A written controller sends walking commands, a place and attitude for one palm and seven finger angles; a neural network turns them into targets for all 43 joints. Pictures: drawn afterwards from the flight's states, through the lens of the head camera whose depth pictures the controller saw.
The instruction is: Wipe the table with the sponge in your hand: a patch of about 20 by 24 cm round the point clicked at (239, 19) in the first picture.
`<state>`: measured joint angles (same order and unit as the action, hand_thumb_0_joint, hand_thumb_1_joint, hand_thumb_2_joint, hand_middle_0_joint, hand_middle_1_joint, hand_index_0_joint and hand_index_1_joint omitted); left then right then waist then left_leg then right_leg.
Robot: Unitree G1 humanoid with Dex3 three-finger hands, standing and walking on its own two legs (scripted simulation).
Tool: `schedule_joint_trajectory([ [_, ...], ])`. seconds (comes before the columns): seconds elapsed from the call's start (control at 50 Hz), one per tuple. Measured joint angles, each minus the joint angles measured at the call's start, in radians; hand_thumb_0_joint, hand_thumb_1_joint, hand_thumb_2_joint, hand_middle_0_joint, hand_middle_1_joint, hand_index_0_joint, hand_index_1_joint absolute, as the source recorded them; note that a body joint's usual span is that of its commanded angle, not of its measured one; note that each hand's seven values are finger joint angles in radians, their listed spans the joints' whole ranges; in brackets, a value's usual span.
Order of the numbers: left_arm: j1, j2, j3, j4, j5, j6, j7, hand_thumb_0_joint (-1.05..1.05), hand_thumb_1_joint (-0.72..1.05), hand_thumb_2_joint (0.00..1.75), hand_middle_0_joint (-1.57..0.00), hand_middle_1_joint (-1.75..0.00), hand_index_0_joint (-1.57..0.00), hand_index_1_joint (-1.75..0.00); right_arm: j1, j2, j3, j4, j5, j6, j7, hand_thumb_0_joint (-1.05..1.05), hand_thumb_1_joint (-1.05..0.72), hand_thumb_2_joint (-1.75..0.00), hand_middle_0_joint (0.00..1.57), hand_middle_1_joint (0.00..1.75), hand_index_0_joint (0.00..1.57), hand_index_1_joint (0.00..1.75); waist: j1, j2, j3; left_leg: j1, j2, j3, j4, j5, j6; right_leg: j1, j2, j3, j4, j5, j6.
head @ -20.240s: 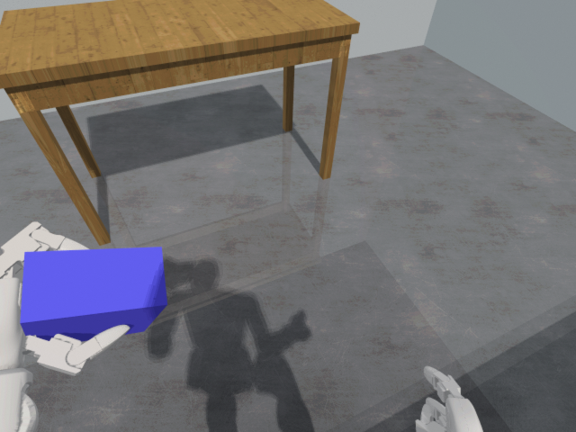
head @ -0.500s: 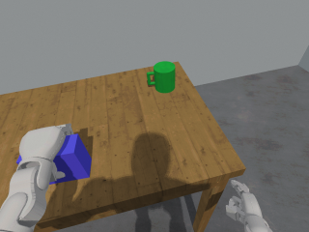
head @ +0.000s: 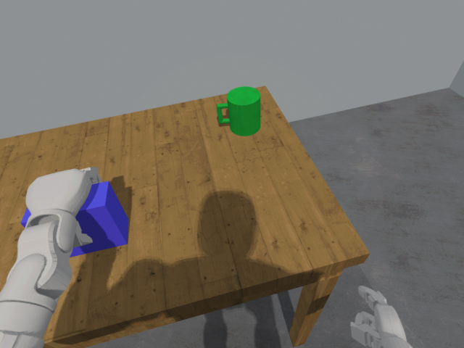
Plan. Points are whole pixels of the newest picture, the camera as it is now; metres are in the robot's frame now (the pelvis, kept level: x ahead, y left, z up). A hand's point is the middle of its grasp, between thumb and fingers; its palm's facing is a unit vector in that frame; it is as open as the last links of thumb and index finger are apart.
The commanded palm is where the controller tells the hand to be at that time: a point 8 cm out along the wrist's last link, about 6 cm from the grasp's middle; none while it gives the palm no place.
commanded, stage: wipe forward along the first lane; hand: left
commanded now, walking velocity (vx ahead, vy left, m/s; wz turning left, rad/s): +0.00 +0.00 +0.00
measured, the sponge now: (86, 227) +0.28 +0.33 +0.05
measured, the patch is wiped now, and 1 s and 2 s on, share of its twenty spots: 0.15 0.35 0.60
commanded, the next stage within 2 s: slide across to the middle lane in 0.74 s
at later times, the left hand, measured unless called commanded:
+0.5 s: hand (80, 187) +0.34 +0.35 +0.09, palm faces -0.09 -0.01 -1.00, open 10.2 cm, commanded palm +0.32 +0.34 +0.13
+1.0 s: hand (83, 172) +0.37 +0.36 +0.09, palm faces -0.09 +0.02 -1.00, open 10.2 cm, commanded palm +0.36 +0.33 +0.14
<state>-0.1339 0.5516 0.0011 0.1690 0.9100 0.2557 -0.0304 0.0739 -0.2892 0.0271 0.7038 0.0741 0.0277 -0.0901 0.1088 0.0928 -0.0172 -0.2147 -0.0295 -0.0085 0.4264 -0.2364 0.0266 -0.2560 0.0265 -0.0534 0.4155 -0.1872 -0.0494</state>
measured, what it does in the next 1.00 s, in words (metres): stands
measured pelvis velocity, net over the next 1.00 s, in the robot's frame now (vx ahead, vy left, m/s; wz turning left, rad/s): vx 0.00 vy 0.02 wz -0.01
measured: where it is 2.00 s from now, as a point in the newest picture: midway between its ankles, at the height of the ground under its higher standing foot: outside the picture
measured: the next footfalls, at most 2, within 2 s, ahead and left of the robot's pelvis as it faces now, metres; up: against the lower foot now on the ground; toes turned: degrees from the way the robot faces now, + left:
none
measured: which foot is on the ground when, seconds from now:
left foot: down 0.00-1.00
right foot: down 0.00-1.00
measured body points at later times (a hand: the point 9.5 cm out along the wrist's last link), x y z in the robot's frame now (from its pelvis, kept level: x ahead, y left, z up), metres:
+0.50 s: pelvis +0.00 +0.00 +0.00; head +0.03 -0.03 +0.45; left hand +0.34 +0.34 +0.15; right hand +0.16 -0.26 -0.12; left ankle -0.01 +0.10 -0.74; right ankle +0.02 -0.09 -0.74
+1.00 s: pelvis +0.00 +0.02 +0.00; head +0.04 -0.01 +0.44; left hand +0.37 +0.35 +0.15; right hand +0.14 -0.25 -0.13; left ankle -0.01 +0.10 -0.74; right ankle +0.02 -0.09 -0.74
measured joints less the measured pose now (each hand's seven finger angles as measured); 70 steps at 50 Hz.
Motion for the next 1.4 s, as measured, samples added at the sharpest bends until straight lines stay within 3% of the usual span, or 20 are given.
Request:
schedule_joint_trajectory([
  [0.62, -0.282, 0.085, 0.05, 0.386, 0.036, -0.139, -0.005, 0.02, -0.5, 1.03, -0.71, -1.32, -0.74, -1.32, 0.094, -0.021, -0.019, 0.003, 0.013, 0.043, 0.003, 0.01, -0.9, -0.9, 0.2, 0.3, 0.2, 0.3, -0.059, -0.024, -0.023, -0.109, 0.004, 0.01, 0.053, -0.014, 0.005, -0.102, 0.004, 0.008, 0.03, 0.003, 0.004],
  [0.9, -0.366, 0.094, 0.052, 0.492, 0.055, -0.182, 0.024, 0.02, -0.5, 1.03, -0.72, -1.31, -0.74, -1.32, 0.116, -0.011, -0.023, 0.012, 0.016, 0.056, 0.013, 0.01, -0.9, -0.9, 0.21, 0.3, 0.2, 0.3, -0.064, -0.032, -0.039, -0.14, -0.002, 0.014, 0.056, -0.015, 0.015, -0.129, -0.001, 0.013, 0.025, 0.007, 0.014],
  [1.02, -0.349, 0.076, 0.013, 0.451, 0.053, -0.149, 0.041, 0.01, -0.5, 1.03, -0.71, -1.32, -0.73, -1.33, 0.117, -0.011, -0.033, 0.007, 0.02, 0.057, 0.015, 0.01, -0.9, -0.9, 0.21, 0.3, 0.2, 0.3, -0.061, -0.022, -0.041, -0.122, -0.008, 0.014, 0.045, -0.016, 0.022, -0.109, -0.007, 0.014, 0.012, 0.006, 0.022],
  [1.18, -0.347, -0.001, -0.076, 0.348, 0.03, -0.085, 0.057, 0.0, -0.5, 1.03, -0.71, -1.33, -0.72, -1.34, 0.084, 0.005, -0.027, 0.013, 0.021, 0.047, 0.016, 0.01, -0.91, -0.9, 0.2, 0.3, 0.2, 0.3, -0.046, -0.022, -0.034, -0.077, -0.023, 0.003, 0.015, -0.013, 0.029, -0.064, -0.022, 0.005, -0.007, -0.002, 0.03],
  [1.4, -0.347, -0.102, -0.142, 0.267, 0.058, 0.074, 0.081, 0.0, -0.5, 1.03, -0.71, -1.33, -0.73, -1.33, 0.0, 0.028, 0.004, -0.01, 0.007, 0.053, 0.045, 0.01, -0.9, -0.9, 0.21, 0.3, 0.2, 0.3, -0.037, -0.019, -0.037, -0.045, -0.027, 0.001, -0.021, -0.011, 0.026, -0.04, -0.025, 0.006, -0.027, -0.01, 0.031],
])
